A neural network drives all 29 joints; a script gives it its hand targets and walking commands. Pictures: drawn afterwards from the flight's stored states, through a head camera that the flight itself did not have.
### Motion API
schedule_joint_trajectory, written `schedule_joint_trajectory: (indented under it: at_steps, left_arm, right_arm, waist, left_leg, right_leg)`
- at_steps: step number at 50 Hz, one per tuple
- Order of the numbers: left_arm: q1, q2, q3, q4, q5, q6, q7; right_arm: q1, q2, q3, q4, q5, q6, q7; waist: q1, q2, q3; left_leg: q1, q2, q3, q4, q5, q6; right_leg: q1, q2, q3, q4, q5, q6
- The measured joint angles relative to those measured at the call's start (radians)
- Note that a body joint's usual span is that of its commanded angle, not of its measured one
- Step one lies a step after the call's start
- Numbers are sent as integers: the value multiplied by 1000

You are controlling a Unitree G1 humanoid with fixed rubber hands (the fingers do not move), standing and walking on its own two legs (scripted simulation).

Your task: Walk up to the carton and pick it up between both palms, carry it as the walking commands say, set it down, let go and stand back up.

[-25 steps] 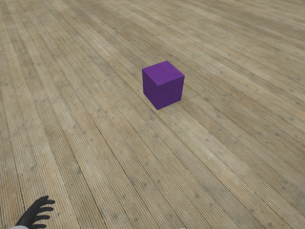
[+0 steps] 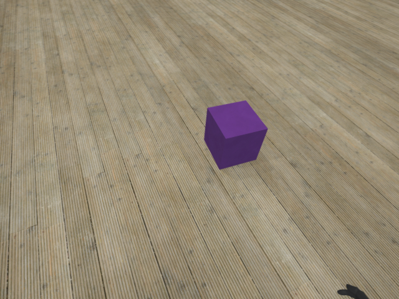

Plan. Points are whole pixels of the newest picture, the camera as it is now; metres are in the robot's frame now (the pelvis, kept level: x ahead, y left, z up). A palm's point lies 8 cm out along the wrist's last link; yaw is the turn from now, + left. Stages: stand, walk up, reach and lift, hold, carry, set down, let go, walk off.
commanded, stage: walk up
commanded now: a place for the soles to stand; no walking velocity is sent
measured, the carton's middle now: (232, 134) +1.16 -0.18 -0.61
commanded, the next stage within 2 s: none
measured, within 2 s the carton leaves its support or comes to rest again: neither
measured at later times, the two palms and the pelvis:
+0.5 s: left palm (118, 223) +0.29 +0.20 -0.06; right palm out of the picture +0.23 -0.46 -0.11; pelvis +0.19 -0.12 +0.00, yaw +0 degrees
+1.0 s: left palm (152, 179) +0.44 +0.15 -0.09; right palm out of the picture +0.44 -0.51 -0.05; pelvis +0.36 -0.16 +0.01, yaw +0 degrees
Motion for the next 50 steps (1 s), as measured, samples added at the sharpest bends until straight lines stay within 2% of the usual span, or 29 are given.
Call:
schedule_joint_trajectory:
  at_steps: [2,4,10,13,15,17,18,20,22,23,30,37,39,40,42,44,47,50]
  left_arm:
    - [-24,-2,-7,-2,7,1,-4]
    - [-53,4,-2,-12,12,1,-17]
    - [-132,28,18,-16,14,6,-60]
    - [-155,34,28,-8,15,7,-73]
    - [-161,39,34,-6,16,4,-75]
    - [-165,43,39,-9,17,-7,-68]
    - [-174,32,41,-9,19,-17,-58]
    - [-180,14,35,-20,22,-32,-39]
    - [-168,-2,24,-26,14,-36,-27]
    - [-158,-7,20,-26,12,-35,-21]
    - [-66,4,19,-25,15,-27,-9]
    - [9,30,22,-21,11,-10,-9]
    - [21,32,19,-20,7,-4,-6]
    - [20,24,15,-17,6,1,-4]
    - [10,7,2,-11,9,10,-2]
    - [-12,3,-5,-12,12,12,-3]
    - [-46,9,0,-21,16,8,-16]
    - [-76,17,8,-20,15,5,-34]
  right_arm:
    - [14,0,2,1,8,-2,-10]
    - [36,2,7,12,8,1,-12]
    - [107,-23,-9,33,-7,-3,5]
    - [140,-42,-24,50,-7,0,9]
    - [162,-51,-31,66,-9,5,9]
    - [180,-60,-35,82,-13,13,9]
    - [177,-68,-36,94,-15,20,7]
    - [161,-62,-27,108,-8,34,4]
    - [141,-51,-13,109,-3,36,3]
    - [133,-44,-7,106,-3,34,3]
    - [105,10,12,85,-14,42,23]
    - [83,19,9,60,-16,34,31]
    - [70,13,3,42,-20,18,20]
    - [62,6,0,27,-22,10,11]
    - [51,-6,-4,6,-11,0,-2]
    - [56,-8,-4,0,-1,-1,-10]
    - [71,-10,-2,6,-2,8,-9]
    - [91,-24,-7,7,-10,11,0]
  waist:
    - [-16,-7,-5]
    - [-26,-22,-14]
    - [-73,-23,-29]
    - [-95,-12,-45]
    - [-102,-6,-63]
    - [-96,6,-77]
    - [-89,36,-65]
    - [-75,63,-43]
    - [-63,80,-29]
    - [-58,85,-23]
    - [-15,73,-19]
    - [17,25,-41]
    - [13,-7,-37]
    - [9,-15,-29]
    - [-7,-15,-18]
    - [-23,-23,-18]
    - [-40,-36,-23]
    - [-64,-26,-28]
  left_leg:
    - [51,5,0,-26,-17,-11]
    - [101,10,4,-64,-21,-26]
    - [194,39,3,-116,-66,-44]
    - [224,55,0,-113,-106,-68]
    - [238,66,-3,-93,-144,-86]
    - [231,89,-11,-24,-205,-89]
    - [204,113,-42,64,-239,-70]
    - [102,82,-131,308,-256,-49]
    - [4,48,-153,462,-225,-38]
    - [-34,41,-145,483,-214,-36]
    - [-149,39,-64,249,-151,-43]
    - [-60,19,-46,9,-21,-29]
    - [-22,-4,-30,-23,25,-19]
    - [-16,-7,-21,2,13,-21]
    - [13,0,-15,24,-30,-20]
    - [52,5,-15,4,-46,-26]
    - [105,18,-10,-37,-53,-40]
    - [139,41,-10,-46,-79,-45]
  right_leg:
    - [-97,-9,50,106,45,-2]
    - [-174,-41,82,80,97,3]
    - [-270,-130,84,-248,264,26]
    - [-245,-143,62,-383,323,25]
    - [-200,-138,45,-441,318,19]
    - [-148,-117,31,-483,316,10]
    - [-150,-94,14,-450,320,11]
    - [-143,-76,-6,-402,274,9]
    - [-108,-67,-22,-419,250,-2]
    - [-88,-63,-30,-435,247,-7]
    - [23,-35,-78,-502,198,-40]
    - [99,-20,-110,-483,96,-27]
    - [79,-46,-96,-379,33,-22]
    - [43,-51,-68,-274,30,-19]
    - [-42,-34,0,-74,11,-5]
    - [-118,-35,47,9,29,-2]
    - [-197,-71,79,-57,92,9]
    - [-229,-107,74,-201,164,18]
